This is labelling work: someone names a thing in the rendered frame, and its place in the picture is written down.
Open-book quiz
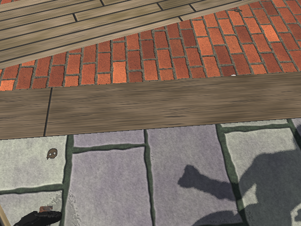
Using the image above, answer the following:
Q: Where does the robot left hand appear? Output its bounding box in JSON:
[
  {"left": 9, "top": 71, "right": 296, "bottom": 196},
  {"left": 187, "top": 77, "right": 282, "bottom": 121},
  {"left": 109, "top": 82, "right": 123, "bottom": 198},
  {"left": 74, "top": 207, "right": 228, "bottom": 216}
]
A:
[{"left": 13, "top": 211, "right": 62, "bottom": 226}]

